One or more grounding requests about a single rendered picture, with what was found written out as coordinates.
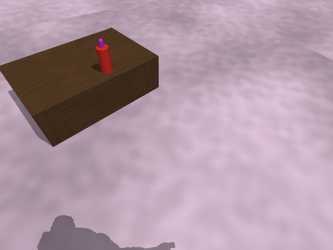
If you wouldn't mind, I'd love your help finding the bottle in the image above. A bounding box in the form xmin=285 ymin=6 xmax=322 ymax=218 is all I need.
xmin=96 ymin=39 xmax=113 ymax=74

